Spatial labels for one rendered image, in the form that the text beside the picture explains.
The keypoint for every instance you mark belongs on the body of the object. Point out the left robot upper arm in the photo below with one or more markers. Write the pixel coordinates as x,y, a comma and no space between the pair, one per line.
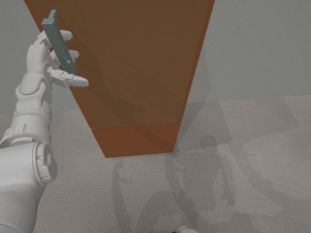
25,171

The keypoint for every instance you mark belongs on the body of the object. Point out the robot left forearm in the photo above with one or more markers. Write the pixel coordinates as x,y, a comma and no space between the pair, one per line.
32,117

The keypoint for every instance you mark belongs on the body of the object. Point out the cupboard door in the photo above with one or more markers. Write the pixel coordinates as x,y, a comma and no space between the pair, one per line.
137,56

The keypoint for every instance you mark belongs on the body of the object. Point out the handle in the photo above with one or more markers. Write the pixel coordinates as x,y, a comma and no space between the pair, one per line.
58,44

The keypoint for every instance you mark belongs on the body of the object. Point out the robot left hand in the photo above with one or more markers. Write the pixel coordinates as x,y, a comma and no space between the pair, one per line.
39,60

